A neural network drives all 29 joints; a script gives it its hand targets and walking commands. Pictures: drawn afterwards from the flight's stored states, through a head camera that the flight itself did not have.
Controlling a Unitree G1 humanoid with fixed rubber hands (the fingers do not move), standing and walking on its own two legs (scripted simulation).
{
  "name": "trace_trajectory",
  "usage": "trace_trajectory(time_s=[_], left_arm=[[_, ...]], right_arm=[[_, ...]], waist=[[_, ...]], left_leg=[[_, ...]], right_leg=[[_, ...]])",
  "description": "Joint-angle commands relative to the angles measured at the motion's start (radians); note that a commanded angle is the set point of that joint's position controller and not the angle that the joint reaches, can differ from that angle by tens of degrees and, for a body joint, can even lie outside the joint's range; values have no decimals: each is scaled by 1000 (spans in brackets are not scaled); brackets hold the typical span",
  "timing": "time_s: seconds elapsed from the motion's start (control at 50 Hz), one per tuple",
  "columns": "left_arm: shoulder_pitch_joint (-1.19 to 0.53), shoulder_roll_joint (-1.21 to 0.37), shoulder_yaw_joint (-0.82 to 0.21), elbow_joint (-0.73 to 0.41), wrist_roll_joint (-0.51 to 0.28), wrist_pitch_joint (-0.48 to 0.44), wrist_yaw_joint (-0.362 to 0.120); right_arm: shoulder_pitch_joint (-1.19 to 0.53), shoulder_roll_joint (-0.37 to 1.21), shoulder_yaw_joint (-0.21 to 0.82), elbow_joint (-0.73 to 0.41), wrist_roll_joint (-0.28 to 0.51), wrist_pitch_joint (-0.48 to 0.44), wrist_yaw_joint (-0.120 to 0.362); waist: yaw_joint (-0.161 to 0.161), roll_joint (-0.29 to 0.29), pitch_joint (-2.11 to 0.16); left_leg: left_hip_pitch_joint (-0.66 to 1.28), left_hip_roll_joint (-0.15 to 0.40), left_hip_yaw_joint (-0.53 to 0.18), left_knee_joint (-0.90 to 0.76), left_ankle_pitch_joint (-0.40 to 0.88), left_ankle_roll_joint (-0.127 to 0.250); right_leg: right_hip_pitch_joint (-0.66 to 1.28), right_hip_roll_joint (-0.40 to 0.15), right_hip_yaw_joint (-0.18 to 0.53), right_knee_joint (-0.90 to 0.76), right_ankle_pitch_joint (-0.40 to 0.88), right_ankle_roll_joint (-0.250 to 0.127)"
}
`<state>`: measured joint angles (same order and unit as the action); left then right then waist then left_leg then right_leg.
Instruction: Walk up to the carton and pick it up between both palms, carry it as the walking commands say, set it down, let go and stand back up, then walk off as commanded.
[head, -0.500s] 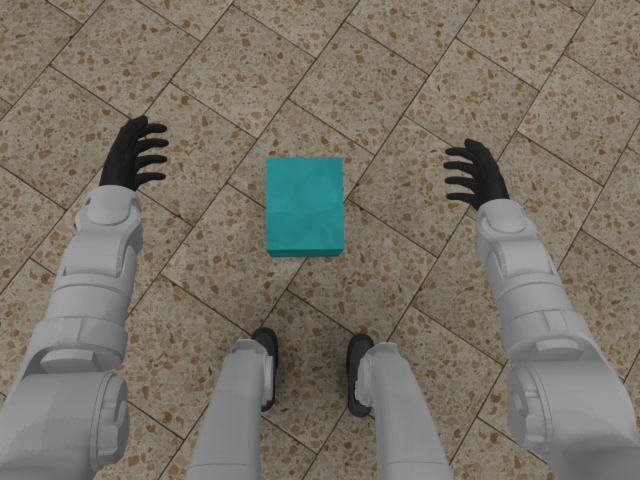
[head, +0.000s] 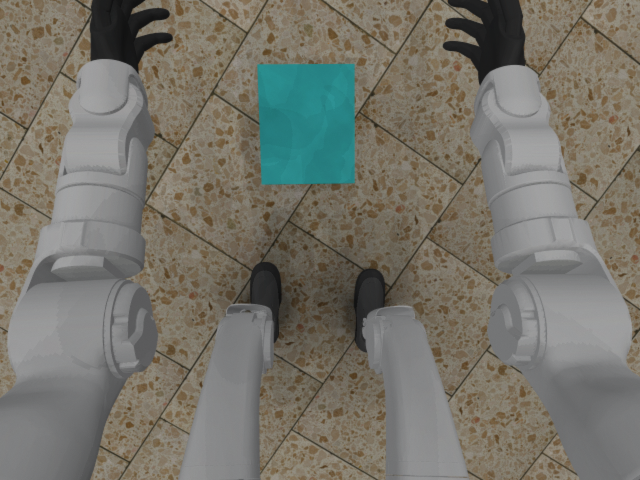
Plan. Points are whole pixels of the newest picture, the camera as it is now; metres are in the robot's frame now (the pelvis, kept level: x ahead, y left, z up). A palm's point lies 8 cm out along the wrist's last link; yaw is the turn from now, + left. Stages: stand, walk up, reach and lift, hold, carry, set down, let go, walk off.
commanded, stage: reach and lift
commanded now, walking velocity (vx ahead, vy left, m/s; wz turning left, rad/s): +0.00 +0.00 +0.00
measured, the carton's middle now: (307, 131) +0.51 +0.02 -0.58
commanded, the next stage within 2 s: none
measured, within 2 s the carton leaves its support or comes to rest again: neither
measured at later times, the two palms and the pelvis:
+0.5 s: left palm (177, 106) +0.50 +0.20 -0.29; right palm (447, 112) +0.50 -0.17 -0.30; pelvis -0.04 +0.00 -0.14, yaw -1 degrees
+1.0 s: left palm (203, 127) +0.49 +0.20 -0.43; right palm (417, 126) +0.50 -0.17 -0.43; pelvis -0.05 +0.00 -0.25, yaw -1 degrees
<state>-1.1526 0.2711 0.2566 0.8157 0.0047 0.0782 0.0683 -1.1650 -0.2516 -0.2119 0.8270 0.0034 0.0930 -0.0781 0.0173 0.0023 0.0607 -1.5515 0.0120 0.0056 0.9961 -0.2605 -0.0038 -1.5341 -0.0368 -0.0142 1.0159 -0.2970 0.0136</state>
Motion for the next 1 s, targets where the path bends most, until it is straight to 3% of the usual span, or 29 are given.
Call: trace_trajectory(time_s=[0.0,0.02,0.06,0.12,0.16,0.18,0.2,0.22,0.36,0.38,0.4,0.44,0.48,0.52,0.54,0.56,0.6,0.62,0.68,0.7,0.72,0.76,0.78,0.8,0.88,0.92,0.94,0.96,0.98], left_arm=[[-201,117,151,-130,-5,-38,-1],[-222,123,159,-115,3,-38,-13],[-200,94,161,-50,26,-45,-11],[-201,-17,89,94,6,-17,-36],[-177,9,118,184,54,3,-34],[-248,-6,115,229,40,12,-36],[-276,59,160,191,73,14,-29],[-336,14,108,117,25,18,-22],[-506,197,54,-71,-70,-3,62],[-478,225,41,-129,-89,-5,76],[-440,199,0,-6,-122,8,74],[-465,216,12,-17,-111,9,74],[-476,216,-32,-123,-158,6,81],[-506,188,-47,-35,-146,9,74],[-518,224,-41,-100,-133,7,75],[-502,219,-60,-29,-151,1,70],[-474,144,-99,97,-156,4,57],[-456,168,-73,116,-150,0,48],[-380,153,-47,273,-111,7,35],[-428,140,-70,189,-117,3,37],[-414,154,-56,193,-98,-3,36],[-482,156,-81,81,-134,-26,35],[-467,192,-58,149,-124,-24,46],[-429,179,-69,235,-131,-19,50],[-609,258,-88,30,-159,-35,57],[-630,273,-109,0,-191,-36,73],[-567,252,-131,196,-189,-29,66],[-556,248,-124,159,-182,-36,66],[-649,227,-175,105,-215,-25,59]], right_arm=[[-208,-5,-82,-140,22,-32,-5],[-164,-28,-107,-73,-3,-28,-6],[-170,9,-105,9,-11,-21,-1],[-202,-18,-196,38,-73,-22,10],[-249,-61,-211,78,-97,-12,8],[-278,-92,-219,126,-98,-15,9],[-310,-98,-215,100,-118,-5,5],[-391,-132,-197,5,-105,-26,-1],[-451,-169,-59,-38,83,-10,-54],[-444,-134,-4,-106,125,-5,-63],[-374,-113,10,37,127,8,-64],[-436,-114,39,8,141,20,-65],[-494,-148,44,-126,140,9,-80],[-480,-190,32,16,126,5,-69],[-511,-197,41,-109,135,1,-82],[-465,-151,92,29,154,10,-77],[-469,-163,54,128,112,-2,-63],[-466,-109,93,96,124,1,-55],[-436,-112,66,176,109,-2,-33],[-468,-134,41,72,104,-23,-42],[-445,-124,54,164,108,-14,-37],[-506,-144,69,42,118,-46,-56],[-510,-183,60,38,121,-52,-55],[-508,-191,74,113,95,-45,-49],[-611,-197,120,-19,171,-43,-63],[-638,-214,135,15,192,-39,-69],[-581,-219,140,167,191,-40,-64],[-583,-194,135,167,206,-34,-57],[-614,-203,133,166,206,-28,-48]], waist=[[50,-47,-1382],[27,-42,-1352],[72,-32,-1234],[-49,-12,-1015],[-12,-11,-876],[-38,9,-845],[5,-1,-817],[-48,-2,-954],[9,78,-1422],[49,38,-1553],[14,18,-1369],[63,12,-1338],[-4,-53,-1444],[5,3,-1289],[13,29,-1406],[33,27,-1274],[-22,40,-1065],[-1,-78,-1020],[35,-30,-920],[-21,-56,-1036],[22,9,-949],[2,-43,-1102],[21,5,-1081],[4,-94,-1018],[34,16,-1074],[40,-21,-1188],[23,-9,-970],[50,4,-969],[-18,32,-973]], left_leg=[[636,-91,-6,102,685,-20],[538,-94,0,128,623,-24],[445,-93,0,133,579,-30],[338,-86,-1,176,341,-27],[205,-72,-7,187,148,-38],[159,-78,-1,230,59,-38],[93,-87,7,240,2,-35],[189,-85,-18,270,3,-35],[375,-93,34,521,186,-42],[421,-96,36,531,274,-37],[309,-92,31,538,196,-32],[267,-93,60,578,137,-24],[191,-89,57,645,158,-18],[107,-84,56,674,149,-32],[216,-80,63,709,161,-27],[186,-79,61,724,182,-27],[8,-69,48,727,73,-30],[-78,-76,59,725,39,-13],[-75,-64,39,773,64,-13],[-11,-84,26,793,95,-12],[-67,-73,35,798,87,-25],[-36,-73,34,828,153,-25],[-15,-66,37,866,162,-26],[-75,-67,17,871,164,-24],[9,-55,38,934,178,-28],[55,-58,34,932,149,-27],[-80,-43,31,936,72,-34],[-52,-54,38,944,56,-27],[44,-43,7,934,21,-28]], right_leg=[[618,128,34,78,667,32],[617,123,35,95,667,29],[515,127,45,129,597,33],[245,130,-2,143,318,20],[135,126,-10,197,139,22],[54,128,-4,218,47,15],[67,134,2,239,3,10],[94,136,-19,265,13,1],[158,136,-25,495,117,20],[242,149,-36,526,214,28],[147,144,-43,543,150,32],[123,128,-30,565,83,27],[236,140,-46,639,189,20],[75,133,-48,693,164,20],[127,123,-40,690,155,9],[31,117,-17,692,131,12],[-72,121,-33,724,70,6],[-11,117,-41,725,87,19],[-130,117,-23,766,61,24],[-107,118,-55,785,86,28],[-146,117,-32,797,70,13],[-42,112,-37,824,156,22],[-68,114,-32,844,156,17],[-101,112,-46,862,151,36],[-125,108,-17,894,130,18],[13,101,-28,923,139,18],[-135,105,-25,932,80,19],[-117,98,-17,936,51,22],[-172,91,-35,940,-15,16]])
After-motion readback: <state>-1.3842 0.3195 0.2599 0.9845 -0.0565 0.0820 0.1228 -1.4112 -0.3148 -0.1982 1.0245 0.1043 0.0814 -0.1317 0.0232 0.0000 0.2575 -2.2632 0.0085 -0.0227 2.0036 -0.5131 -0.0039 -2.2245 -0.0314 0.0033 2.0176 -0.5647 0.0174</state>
